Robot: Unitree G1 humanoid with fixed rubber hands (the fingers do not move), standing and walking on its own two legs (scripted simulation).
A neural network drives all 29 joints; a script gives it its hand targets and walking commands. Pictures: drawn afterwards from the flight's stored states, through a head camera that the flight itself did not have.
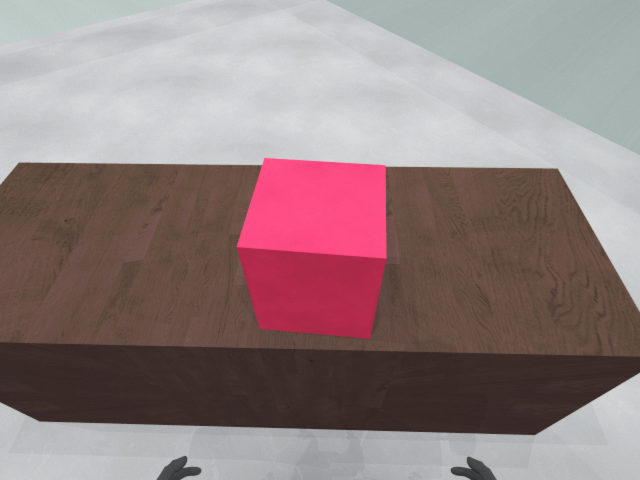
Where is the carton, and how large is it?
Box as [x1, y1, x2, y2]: [237, 158, 385, 338]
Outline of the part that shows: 264,158 237,244 238,253 259,328 369,338 385,262 385,165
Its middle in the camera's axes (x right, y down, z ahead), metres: +0.00 +0.03 +0.69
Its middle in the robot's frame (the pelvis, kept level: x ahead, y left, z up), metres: +0.49 +0.02 -0.07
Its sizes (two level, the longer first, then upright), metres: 0.210 0.200 0.250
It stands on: a pedestal, 0.56 m high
